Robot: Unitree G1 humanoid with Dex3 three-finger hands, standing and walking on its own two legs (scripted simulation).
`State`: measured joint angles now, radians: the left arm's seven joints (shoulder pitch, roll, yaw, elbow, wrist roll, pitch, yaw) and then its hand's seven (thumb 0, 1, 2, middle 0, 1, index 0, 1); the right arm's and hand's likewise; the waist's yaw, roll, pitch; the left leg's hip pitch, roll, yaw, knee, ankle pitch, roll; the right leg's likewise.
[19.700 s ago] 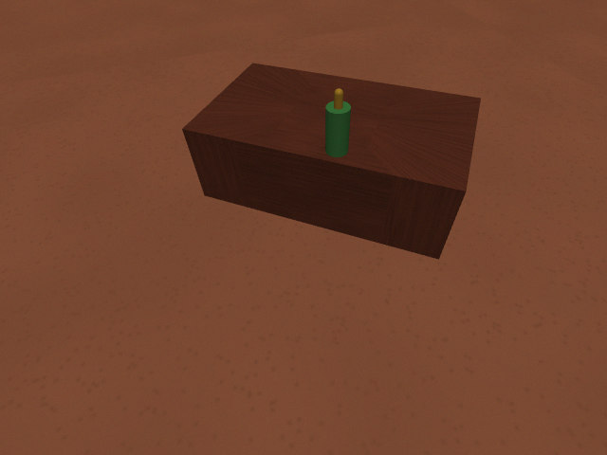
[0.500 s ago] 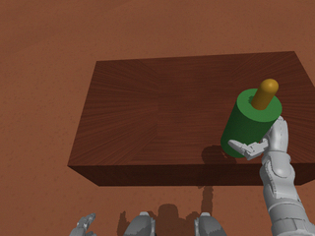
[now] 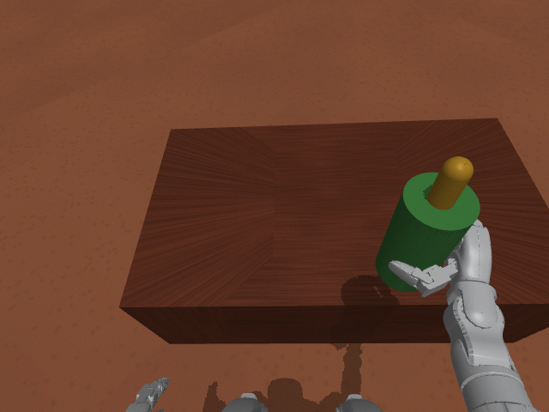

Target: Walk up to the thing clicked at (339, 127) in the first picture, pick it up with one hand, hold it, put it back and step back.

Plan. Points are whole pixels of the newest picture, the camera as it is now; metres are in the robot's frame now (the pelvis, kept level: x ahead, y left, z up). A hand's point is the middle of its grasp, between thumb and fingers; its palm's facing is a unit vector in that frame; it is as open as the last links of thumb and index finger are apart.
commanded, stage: lift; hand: right
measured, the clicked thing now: (425, 225) +0.36 -0.17 +0.07
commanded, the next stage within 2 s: hold in 0.10 s
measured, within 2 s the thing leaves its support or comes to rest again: neither
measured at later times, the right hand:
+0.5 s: hand (431, 244) +0.34 -0.18 +0.05, palm faces +0.19 +0.98 -0.01, open 11.9 cm
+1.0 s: hand (433, 247) +0.33 -0.17 +0.06, palm faces +0.19 +0.98 -0.01, open 11.9 cm
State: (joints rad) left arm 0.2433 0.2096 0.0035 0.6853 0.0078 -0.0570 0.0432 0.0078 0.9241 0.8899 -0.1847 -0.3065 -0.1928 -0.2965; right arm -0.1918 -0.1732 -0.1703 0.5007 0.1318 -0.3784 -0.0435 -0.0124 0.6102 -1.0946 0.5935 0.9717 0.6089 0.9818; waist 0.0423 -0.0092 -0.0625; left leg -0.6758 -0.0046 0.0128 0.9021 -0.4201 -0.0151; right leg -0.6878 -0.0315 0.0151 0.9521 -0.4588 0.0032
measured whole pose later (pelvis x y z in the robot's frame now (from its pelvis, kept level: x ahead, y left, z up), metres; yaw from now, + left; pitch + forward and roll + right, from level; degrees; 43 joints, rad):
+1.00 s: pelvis +0.00 +0.00 +0.02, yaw +0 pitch +6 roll +1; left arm 0.23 0.20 -0.01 0.69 0.00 -0.06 0.05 0.01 0.91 0.91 -0.20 -0.32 -0.20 -0.31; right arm -0.11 -0.16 -0.12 0.40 0.13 -0.33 -0.06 -0.01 0.61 -1.10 0.59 0.97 0.61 0.98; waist 0.02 -0.01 -0.03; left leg -0.52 0.00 0.01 0.78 -0.38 -0.02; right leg -0.53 -0.02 0.01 0.83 -0.41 0.00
